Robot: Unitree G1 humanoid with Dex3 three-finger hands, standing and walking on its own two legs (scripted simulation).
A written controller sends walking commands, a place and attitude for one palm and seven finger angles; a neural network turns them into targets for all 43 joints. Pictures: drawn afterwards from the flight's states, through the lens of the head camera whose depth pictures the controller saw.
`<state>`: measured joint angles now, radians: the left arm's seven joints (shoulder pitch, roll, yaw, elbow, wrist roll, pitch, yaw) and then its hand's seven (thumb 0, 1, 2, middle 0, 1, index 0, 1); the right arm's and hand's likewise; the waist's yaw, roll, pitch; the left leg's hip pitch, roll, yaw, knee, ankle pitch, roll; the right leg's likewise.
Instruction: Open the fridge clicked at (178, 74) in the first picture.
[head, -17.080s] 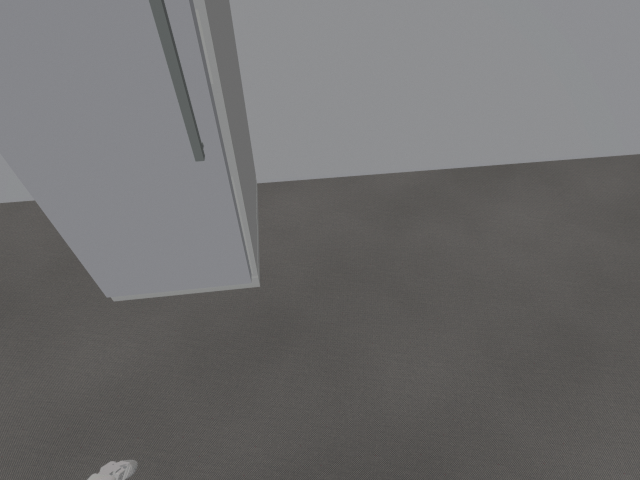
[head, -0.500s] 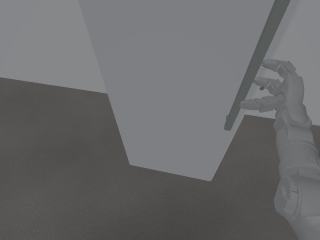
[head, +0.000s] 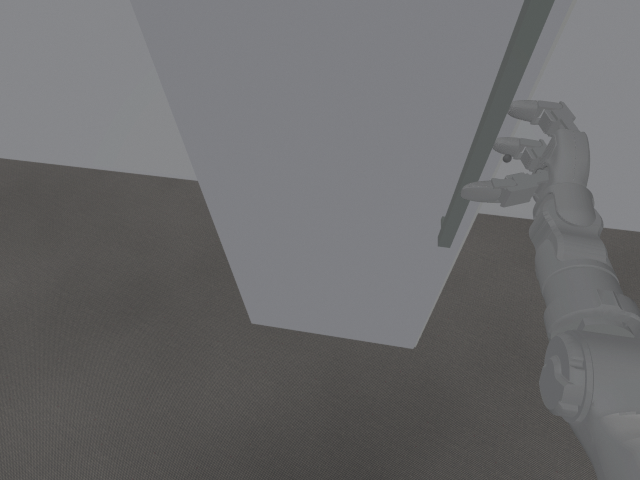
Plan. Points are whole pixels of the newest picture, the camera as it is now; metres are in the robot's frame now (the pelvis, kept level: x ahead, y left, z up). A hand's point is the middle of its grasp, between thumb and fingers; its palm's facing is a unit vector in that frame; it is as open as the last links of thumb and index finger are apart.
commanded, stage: move the hooked fingers beside the handle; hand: right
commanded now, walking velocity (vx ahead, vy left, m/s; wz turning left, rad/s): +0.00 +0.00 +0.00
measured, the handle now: (479, 140) +0.54 -0.13 +0.14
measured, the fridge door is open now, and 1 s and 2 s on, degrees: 0 0 0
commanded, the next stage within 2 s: none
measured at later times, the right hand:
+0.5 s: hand (509, 159) +0.49 -0.16 +0.15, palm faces +0.07 +1.00 +0.01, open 13.9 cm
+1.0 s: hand (524, 163) +0.49 -0.18 +0.14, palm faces +0.08 +1.00 +0.01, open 14.0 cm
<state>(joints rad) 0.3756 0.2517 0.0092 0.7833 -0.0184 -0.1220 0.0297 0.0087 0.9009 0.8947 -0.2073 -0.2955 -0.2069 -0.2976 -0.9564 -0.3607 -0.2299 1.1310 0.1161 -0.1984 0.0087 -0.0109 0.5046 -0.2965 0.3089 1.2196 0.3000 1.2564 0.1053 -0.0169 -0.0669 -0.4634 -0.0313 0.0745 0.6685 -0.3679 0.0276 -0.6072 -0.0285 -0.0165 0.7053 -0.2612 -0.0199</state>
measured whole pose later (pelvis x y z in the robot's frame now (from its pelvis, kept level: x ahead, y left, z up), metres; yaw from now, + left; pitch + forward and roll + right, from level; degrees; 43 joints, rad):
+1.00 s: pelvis +0.01 +0.00 +0.00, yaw +2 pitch +8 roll +1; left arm 0.34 0.25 0.00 0.73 -0.04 -0.07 0.05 0.01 0.90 0.89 -0.21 -0.30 -0.21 -0.30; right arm -0.84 -0.41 -0.32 1.05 0.12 -0.17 0.11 -0.01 0.50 -0.30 0.30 1.20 0.30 1.20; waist 0.11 -0.01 -0.07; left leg -0.42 -0.04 0.04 0.64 -0.37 0.02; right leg -0.55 -0.04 -0.05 0.68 -0.28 -0.02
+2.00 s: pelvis +0.00 +0.00 +0.00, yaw +2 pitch +7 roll +2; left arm 0.34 0.26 -0.01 0.72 -0.05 -0.06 0.06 0.01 0.90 0.89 -0.21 -0.30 -0.21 -0.30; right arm -0.80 -0.44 -0.33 1.02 0.13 -0.16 0.15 -0.01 0.50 -0.30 0.30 1.20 0.30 1.20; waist 0.10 -0.02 -0.07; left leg -0.40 -0.04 0.04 0.63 -0.36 0.03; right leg -0.53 -0.04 -0.04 0.67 -0.26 -0.02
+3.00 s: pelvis +0.01 +0.00 +0.00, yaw +2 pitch +7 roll +1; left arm 0.34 0.25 0.00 0.73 -0.03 -0.07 0.04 0.01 0.90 0.89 -0.21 -0.30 -0.21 -0.30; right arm -0.81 -0.38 -0.32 1.00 0.10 -0.16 0.07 -0.01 0.50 -0.30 0.30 1.20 0.30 1.20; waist 0.11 -0.02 -0.08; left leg -0.40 -0.04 0.03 0.64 -0.36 0.03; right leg -0.53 -0.04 -0.05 0.67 -0.27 -0.02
